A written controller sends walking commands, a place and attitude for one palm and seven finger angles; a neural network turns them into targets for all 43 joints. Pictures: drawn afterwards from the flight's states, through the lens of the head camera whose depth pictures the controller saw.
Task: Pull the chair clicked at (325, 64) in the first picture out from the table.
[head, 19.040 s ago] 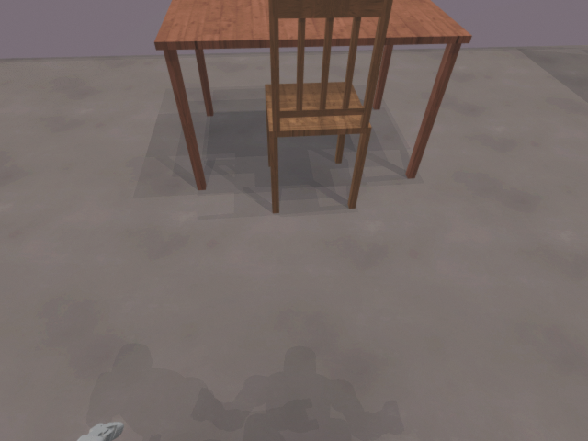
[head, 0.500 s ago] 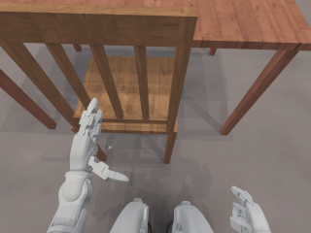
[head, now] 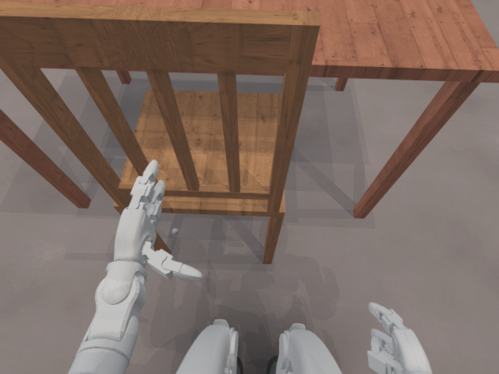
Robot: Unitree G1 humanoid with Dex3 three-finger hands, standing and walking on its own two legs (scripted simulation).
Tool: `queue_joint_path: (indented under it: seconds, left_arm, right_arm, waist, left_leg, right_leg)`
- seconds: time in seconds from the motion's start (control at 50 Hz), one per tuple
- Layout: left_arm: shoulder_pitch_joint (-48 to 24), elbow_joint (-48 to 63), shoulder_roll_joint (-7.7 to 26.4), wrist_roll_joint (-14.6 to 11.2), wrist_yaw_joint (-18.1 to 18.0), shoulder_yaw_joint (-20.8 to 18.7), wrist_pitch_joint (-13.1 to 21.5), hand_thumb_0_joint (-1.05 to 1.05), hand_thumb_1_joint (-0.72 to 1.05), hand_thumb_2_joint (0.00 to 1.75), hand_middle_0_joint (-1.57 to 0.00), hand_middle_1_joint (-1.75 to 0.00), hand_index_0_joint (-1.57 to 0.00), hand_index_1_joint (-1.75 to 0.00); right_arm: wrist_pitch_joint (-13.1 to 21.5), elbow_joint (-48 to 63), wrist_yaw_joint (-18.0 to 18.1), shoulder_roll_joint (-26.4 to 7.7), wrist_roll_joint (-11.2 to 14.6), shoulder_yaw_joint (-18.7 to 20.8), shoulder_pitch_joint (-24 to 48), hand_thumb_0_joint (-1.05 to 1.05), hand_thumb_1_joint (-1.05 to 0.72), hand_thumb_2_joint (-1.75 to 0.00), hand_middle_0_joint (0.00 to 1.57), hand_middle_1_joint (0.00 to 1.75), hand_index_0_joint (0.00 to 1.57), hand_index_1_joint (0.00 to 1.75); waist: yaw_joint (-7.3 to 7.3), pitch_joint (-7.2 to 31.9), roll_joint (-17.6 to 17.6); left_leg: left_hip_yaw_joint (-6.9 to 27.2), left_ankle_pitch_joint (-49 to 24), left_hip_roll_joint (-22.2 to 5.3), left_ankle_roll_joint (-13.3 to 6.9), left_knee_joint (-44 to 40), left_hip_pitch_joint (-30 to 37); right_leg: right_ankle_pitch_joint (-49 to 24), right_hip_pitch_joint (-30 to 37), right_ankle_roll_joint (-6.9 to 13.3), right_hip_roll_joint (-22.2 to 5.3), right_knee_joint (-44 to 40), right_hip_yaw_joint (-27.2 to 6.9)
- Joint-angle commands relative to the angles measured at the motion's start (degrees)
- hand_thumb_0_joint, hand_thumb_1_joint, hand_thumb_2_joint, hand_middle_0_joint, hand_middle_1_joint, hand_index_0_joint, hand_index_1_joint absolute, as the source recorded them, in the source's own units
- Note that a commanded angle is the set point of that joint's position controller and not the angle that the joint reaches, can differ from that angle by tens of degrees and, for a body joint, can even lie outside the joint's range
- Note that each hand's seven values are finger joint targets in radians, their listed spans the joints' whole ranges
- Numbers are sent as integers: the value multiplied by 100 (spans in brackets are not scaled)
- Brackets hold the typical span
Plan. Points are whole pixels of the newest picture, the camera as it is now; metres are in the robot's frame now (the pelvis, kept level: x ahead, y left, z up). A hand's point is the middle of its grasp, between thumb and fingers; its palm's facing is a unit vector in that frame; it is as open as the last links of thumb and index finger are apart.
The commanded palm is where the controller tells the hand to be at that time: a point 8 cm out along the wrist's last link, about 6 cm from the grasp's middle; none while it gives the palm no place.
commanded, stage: aim the fingers beside a spindle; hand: left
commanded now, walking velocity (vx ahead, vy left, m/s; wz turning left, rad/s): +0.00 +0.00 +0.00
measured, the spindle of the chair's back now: (179, 141) +0.47 +0.15 +0.04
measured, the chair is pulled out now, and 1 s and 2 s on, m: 0.00 0.00 0.00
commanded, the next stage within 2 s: push the fingers through the gap in 1.18 s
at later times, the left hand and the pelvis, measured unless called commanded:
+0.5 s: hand (176, 227) +0.32 +0.13 +0.04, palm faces +0.01 -1.00 -0.03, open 16.9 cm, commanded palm +0.31 +0.19 +0.02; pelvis +0.01 +0.00 +0.00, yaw +0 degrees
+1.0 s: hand (181, 233) +0.33 +0.13 +0.00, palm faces -0.02 -1.00 -0.03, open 16.9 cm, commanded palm +0.30 +0.17 +0.02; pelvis +0.00 -0.01 +0.00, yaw +0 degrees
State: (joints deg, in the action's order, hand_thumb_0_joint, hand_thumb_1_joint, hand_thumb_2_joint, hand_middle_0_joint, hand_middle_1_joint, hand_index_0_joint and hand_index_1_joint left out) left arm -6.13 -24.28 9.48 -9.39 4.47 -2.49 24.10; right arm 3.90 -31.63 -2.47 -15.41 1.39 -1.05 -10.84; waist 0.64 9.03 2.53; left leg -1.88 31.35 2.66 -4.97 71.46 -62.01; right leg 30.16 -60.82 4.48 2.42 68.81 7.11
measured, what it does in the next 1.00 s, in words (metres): stands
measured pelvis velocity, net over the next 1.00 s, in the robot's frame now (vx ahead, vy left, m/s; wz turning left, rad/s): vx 0.00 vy -0.01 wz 0.00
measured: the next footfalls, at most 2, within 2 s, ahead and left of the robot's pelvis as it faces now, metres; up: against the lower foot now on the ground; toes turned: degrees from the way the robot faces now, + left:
none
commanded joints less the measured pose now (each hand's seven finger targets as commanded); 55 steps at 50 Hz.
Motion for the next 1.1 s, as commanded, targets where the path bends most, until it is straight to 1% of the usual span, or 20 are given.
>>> queue_joint_path:
  seconds: [0.0, 0.04, 0.1, 0.18, 0.24, 0.3, 0.36, 0.44, 0.48, 0.52, 0.56, 0.6, 0.68, 0.74, 0.84, 0.9, 0.96, 1.02, 1.04, 1.08]
  left_arm:
    - [-849, 2591, 658, -87, 79, -137, 559, 0, -50, 30, -6, -8, -6, -8]
    - [-851, 3341, 1093, -73, -283, -496, 897, 0, -50, 30, -6, -8, -6, -8]
    - [-767, 2611, 719, 86, -646, -391, 1078, 0, -50, 30, -6, -8, -6, -8]
    - [-363, 742, 267, 271, -416, -95, 613, 0, -50, 30, -6, -8, -6, -8]
    - [-185, 563, -213, 145, 96, 477, 219, 0, -50, 30, -6, -8, -6, -8]
    - [-659, 1808, 197, -37, 208, 282, 272, 0, -50, 30, -6, -8, -6, -8]
    - [-979, 3257, 1004, -45, -262, -406, 742, 0, -50, 30, -6, -8, -6, -8]
    - [-643, 2418, 875, 162, -752, -621, 991, 0, -50, 30, -6, -8, -6, -8]
    - [-390, 1270, 487, 259, -645, -358, 773, 0, -50, 30, -6, -8, -6, -8]
    - [-239, 613, 43, 287, -316, 140, 500, 0, -50, 30, -6, -8, -6, -8]
    - [-142, 549, -300, 184, 55, 567, 263, 0, -50, 30, -6, -8, -6, -8]
    - [-397, 1144, -243, 29, 267, 667, 177, 0, -50, 30, -6, -8, -6, -8]
    - [-868, 3135, 851, -50, -176, -246, 693, 0, -50, 30, -6, -8, -6, -8]
    - [-911, 2961, 1092, 112, -752, -665, 1016, 0, -50, 30, -6, -8, -6, -8]
    - [-120, 598, 277, 315, -527, -192, 583, 0, -50, 30, -6, -8, -6, -8]
    - [-132, 612, -138, 137, 77, 425, 232, 0, -50, 30, -6, -8, -6, -8]
    - [-718, 1903, 67, -73, 291, 469, 333, 0, -50, 30, -6, -8, -6, -8]
    - [-739, 3245, 805, -128, -183, -234, 811, 0, -50, 30, -6, -8, -6, -8]
    - [-637, 3239, 1083, -75, -410, -518, 917, 0, -50, 30, -6, -8, -6, -8]
    - [-594, 2594, 948, 38, -702, -684, 1045, 0, -50, 30, -6, -8, -6, -8]
  right_arm:
    - [303, 923, 135, -790, -39, 411, -90, 0, -90, -90, 20, 30, 20, 30]
    - [355, 843, 133, -770, -126, 379, -157, 0, -90, -90, 20, 30, 20, 30]
    - [355, 622, 88, -672, -185, 327, -17, 0, -90, -90, 20, 30, 20, 30]
    - [253, 522, 41, -777, -108, 334, -6, 0, -90, -90, 20, 30, 20, 30]
    - [205, 755, 51, -828, 34, 350, 5, 0, -90, -90, 20, 30, 20, 30]
    - [223, 905, 120, -818, 17, 401, -62, 0, -90, -90, 20, 30, 20, 30]
    - [288, 882, 146, -773, -110, 388, -139, 0, -90, -90, 20, 30, 20, 30]
    - [290, 619, 91, -672, -186, 339, -51, 0, -90, -90, 20, 30, 20, 30]
    - [237, 538, 41, -695, -147, 326, 21, 0, -90, -90, 20, 30, 20, 30]
    - [197, 578, 27, -761, -75, 328, 18, 0, -90, -90, 20, 30, 20, 30]
    - [177, 728, 32, -807, 34, 341, -18, 0, -90, -90, 20, 30, 20, 30]
    - [188, 845, 85, -821, 59, 386, -72, 0, -90, -90, 20, 30, 20, 30]
    - [297, 878, 154, -751, -80, 403, -142, 0, -90, -90, 20, 30, 20, 30]
    - [314, 652, 133, -684, -184, 346, -127, 0, -90, -90, 20, 30, 20, 30]
    - [198, 571, 30, -725, -105, 327, 39, 0, -90, -90, 20, 30, 20, 30]
    - [152, 777, 42, -789, 48, 343, -4, 0, -90, -90, 20, 30, 20, 30]
    - [227, 927, 125, -771, 46, 389, -53, 0, -90, -90, 20, 30, 20, 30]
    - [344, 869, 169, -709, -76, 389, -132, 0, -90, -90, 20, 30, 20, 30]
    - [353, 777, 175, -730, -119, 369, -173, 0, -90, -90, 20, 30, 20, 30]
    - [336, 641, 148, -637, -151, 327, -28, 0, -90, -90, 20, 30, 20, 30]
  waist:
    - [-7, 2821, 202]
    - [-37, 2950, 305]
    - [162, 2180, -58]
    - [289, 1433, -496]
    - [235, 1668, -420]
    - [103, 2475, -39]
    - [-62, 3082, 399]
    - [95, 2266, -140]
    - [223, 1575, -440]
    - [292, 1373, -515]
    - [273, 1520, -452]
    - [251, 1998, -328]
    - [-38, 3054, 330]
    - [62, 2534, 26]
    - [217, 1454, -544]
    - [223, 1681, -503]
    - [186, 2492, -76]
    - [-11, 2997, 200]
    - [16, 2836, 5]
    - [110, 2222, -338]
  left_leg:
    - [727, -2220, -206, 357, -948, 1989]
    - [861, -2589, -243, 461, -959, 2279]
    - [862, -2288, -258, 394, -898, 1805]
    - [774, -1288, -225, 323, -874, 940]
    - [702, -1257, -194, 287, -969, 1072]
    - [746, -1870, -200, 325, -972, 1673]
    - [864, -2688, -227, 463, -949, 2372]
    - [821, -2392, -244, 389, -886, 1693]
    - [751, -1675, -227, 342, -869, 1071]
    - [714, -1249, -207, 310, -879, 850]
    - [694, -1347, -207, 286, -958, 1047]
    - [727, -1591, -207, 288, -970, 1379]
    - [802, -2602, -214, 407, -929, 2282]
    - [836, -2564, -242, 416, -880, 1986]
    - [618, -1325, -164, 291, -833, 738]
    - [557, -1302, -147, 262, -899, 857]
    - [616, -1813, -172, 259, -882, 1539]
    - [728, -2539, -198, 348, -919, 2160]
    - [751, -2534, -207, 358, -890, 2004]
    - [687, -2119, -196, 311, -845, 1422]
  right_leg:
    - [-1763, 1579, -220, -160, -912, -739]
    - [-1841, 1453, -200, -98, -803, -650]
    - [-1660, 1162, -241, -89, -774, -638]
    - [-994, 876, -261, -132, -856, -645]
    - [-989, 1101, -249, -163, -1018, -710]
    - [-1510, 1449, -233, -171, -957, -708]
    - [-1933, 1481, -206, -125, -802, -665]
    - [-1863, 1326, -236, -93, -727, -640]
    - [-1387, 1092, -267, -113, -800, -648]
    - [-1039, 959, -262, -142, -907, -683]
    - [-1124, 1083, -246, -164, -1003, -681]
    - [-1345, 1310, -254, -175, -1034, -697]
    - [-2014, 1623, -214, -152, -853, -715]
    - [-1934, 1339, -235, -87, -755, -663]
    - [-1198, 1193, -270, -157, -936, -797]
    - [-1250, 1462, -289, -197, -1113, -898]
    - [-1703, 1705, -282, -208, -1075, -877]
    - [-2142, 1827, -231, -153, -926, -769]
    - [-2156, 1748, -235, -106, -879, -750]
    - [-1939, 1640, -269, -122, -863, -786]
